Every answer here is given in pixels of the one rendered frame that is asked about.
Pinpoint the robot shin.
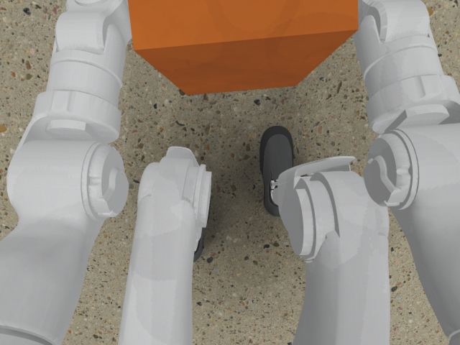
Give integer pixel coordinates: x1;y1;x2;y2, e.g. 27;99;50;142
137;147;202;251
270;156;390;237

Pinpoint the right robot shin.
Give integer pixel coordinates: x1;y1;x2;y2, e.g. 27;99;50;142
270;156;390;237

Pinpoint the left robot shin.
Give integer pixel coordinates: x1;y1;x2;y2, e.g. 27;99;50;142
137;147;202;251

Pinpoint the robot left upper arm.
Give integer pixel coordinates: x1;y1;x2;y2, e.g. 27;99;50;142
0;139;129;345

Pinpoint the robot right upper arm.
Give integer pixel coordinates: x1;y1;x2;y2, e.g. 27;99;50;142
363;123;460;345

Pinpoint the right robot forearm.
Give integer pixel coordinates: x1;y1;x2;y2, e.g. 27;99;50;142
352;0;460;134

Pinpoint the carton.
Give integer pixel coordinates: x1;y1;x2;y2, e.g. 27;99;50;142
128;0;359;95

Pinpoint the left robot forearm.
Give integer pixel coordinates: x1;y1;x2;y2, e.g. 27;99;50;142
6;0;132;204

